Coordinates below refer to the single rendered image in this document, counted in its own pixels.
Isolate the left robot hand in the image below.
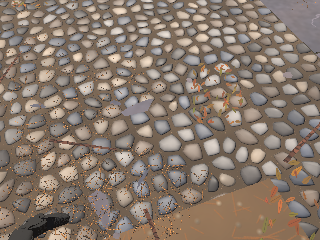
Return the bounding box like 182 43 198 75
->
8 213 70 240

